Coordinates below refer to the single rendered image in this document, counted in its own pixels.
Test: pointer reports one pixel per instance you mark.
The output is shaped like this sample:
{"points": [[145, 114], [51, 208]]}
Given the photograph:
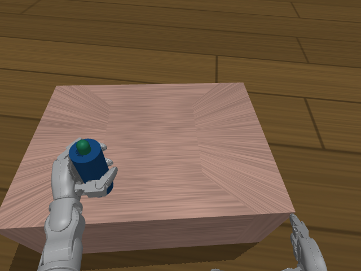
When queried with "left robot arm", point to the left robot arm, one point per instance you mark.
{"points": [[63, 227]]}

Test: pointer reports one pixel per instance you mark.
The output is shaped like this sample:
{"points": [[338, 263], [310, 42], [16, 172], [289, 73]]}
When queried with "left robot hand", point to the left robot hand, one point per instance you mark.
{"points": [[66, 181]]}

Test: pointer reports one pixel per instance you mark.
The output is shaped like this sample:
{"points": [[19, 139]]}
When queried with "bottle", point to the bottle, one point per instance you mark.
{"points": [[89, 160]]}

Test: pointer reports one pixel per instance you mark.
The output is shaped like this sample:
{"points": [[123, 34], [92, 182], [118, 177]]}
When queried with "right robot hand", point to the right robot hand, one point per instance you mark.
{"points": [[305, 249]]}

